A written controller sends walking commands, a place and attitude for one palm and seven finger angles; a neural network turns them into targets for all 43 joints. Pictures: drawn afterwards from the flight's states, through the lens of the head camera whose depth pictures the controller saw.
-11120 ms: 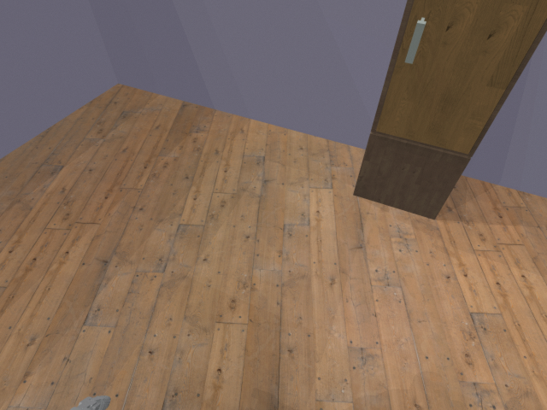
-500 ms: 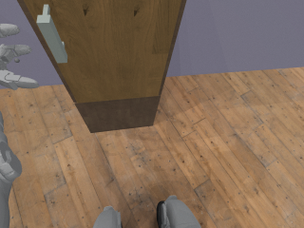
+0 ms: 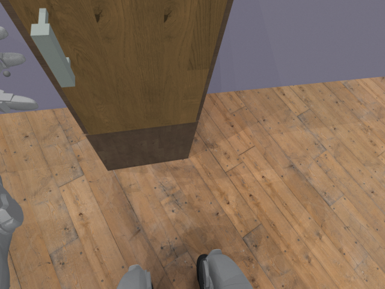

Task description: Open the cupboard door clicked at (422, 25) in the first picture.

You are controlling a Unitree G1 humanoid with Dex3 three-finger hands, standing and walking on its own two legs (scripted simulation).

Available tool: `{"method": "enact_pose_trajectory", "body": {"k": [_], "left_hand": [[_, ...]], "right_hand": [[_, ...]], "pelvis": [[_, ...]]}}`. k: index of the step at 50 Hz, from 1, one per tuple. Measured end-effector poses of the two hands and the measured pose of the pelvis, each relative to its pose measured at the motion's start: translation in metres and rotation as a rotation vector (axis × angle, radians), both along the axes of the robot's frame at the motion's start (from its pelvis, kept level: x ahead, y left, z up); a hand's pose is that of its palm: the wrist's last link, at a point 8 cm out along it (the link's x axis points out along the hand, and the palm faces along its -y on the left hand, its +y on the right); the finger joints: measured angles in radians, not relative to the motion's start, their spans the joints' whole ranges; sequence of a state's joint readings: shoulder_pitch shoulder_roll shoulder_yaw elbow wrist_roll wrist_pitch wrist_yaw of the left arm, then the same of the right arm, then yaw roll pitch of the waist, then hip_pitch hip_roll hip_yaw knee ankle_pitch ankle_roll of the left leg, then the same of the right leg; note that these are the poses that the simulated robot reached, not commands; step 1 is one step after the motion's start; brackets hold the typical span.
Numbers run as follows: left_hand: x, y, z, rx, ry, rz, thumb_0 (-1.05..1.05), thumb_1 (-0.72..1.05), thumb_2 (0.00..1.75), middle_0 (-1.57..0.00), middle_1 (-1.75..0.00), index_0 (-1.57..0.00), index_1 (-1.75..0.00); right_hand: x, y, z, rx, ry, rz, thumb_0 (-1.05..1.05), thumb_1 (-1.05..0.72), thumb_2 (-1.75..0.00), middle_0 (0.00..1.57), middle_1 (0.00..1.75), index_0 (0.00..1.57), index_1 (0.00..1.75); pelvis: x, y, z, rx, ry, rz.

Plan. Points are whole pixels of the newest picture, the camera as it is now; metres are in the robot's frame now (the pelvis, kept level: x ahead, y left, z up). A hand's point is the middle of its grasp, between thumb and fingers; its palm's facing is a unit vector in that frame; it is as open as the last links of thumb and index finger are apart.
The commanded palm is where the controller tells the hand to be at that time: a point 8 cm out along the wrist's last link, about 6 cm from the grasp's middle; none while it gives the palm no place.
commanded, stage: move the hooked fingers beside the handle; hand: left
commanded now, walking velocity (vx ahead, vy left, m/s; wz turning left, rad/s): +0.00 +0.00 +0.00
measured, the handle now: (56, 50) +0.56 +0.22 +0.09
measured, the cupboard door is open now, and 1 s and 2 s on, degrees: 0 0 0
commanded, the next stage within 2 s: slide the fingers in behind the handle in 0.52 s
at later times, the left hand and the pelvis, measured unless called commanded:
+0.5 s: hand (11, 77) +0.49 +0.28 +0.10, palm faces +0.09 -1.00 +0.00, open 14.0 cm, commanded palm +0.47 +0.32 +0.09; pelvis -0.01 -0.01 +0.00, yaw +2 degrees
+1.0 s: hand (27, 73) +0.50 +0.25 +0.10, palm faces +0.08 -1.00 +0.00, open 14.0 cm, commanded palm +0.47 +0.29 +0.09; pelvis -0.01 -0.01 +0.00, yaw +1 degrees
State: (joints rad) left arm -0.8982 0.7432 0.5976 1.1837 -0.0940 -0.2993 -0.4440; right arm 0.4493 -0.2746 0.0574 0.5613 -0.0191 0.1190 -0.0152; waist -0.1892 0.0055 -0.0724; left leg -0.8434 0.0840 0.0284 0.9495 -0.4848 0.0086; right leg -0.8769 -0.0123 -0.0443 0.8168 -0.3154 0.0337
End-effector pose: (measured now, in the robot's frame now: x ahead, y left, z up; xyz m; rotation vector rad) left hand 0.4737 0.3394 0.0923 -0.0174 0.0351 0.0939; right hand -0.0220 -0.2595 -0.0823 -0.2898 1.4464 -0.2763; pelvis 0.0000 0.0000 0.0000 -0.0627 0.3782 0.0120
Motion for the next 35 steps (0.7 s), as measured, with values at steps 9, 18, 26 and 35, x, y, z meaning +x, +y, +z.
{"method": "enact_pose_trajectory", "body": {"k": [9,18,26,35], "left_hand": [[-0.014,0.002,0.004,-0.001,-0.006,0.004,-0.01,-0.50,0.30,-0.30,-1.20,-0.30,-1.20],[-0.016,-0.007,0.007,0.011,-0.015,-0.004,-0.01,-0.50,0.30,-0.30,-1.20,-0.30,-1.20],[-0.012,-0.012,0.006,0.020,0.003,0.000,-0.01,-0.50,0.30,-0.30,-1.20,-0.30,-1.20],[-0.011,-0.011,0.011,0.024,-0.004,-0.004,-0.01,-0.50,0.30,-0.30,-1.20,-0.30,-1.20]], "right_hand": [[0.035,-0.005,-0.004,0.005,-0.067,0.053,0.00,-0.91,-0.90,0.20,0.30,0.20,0.30],[0.050,-0.014,-0.007,-0.014,-0.116,0.090,0.00,-0.91,-0.90,0.20,0.30,0.20,0.30],[0.033,-0.017,-0.009,-0.014,-0.098,0.070,0.00,-0.91,-0.90,0.20,0.30,0.20,0.30],[0.000,-0.017,-0.008,-0.009,-0.028,0.029,0.00,-0.91,-0.90,0.20,0.30,0.20,0.30]], "pelvis": [[0.002,-0.003,0.001,-0.001,-0.022,0.019],[-0.004,-0.007,-0.001,0.002,-0.026,0.031],[-0.010,-0.011,-0.004,0.005,-0.022,0.026],[-0.014,-0.012,-0.004,0.007,-0.016,0.018]]}}
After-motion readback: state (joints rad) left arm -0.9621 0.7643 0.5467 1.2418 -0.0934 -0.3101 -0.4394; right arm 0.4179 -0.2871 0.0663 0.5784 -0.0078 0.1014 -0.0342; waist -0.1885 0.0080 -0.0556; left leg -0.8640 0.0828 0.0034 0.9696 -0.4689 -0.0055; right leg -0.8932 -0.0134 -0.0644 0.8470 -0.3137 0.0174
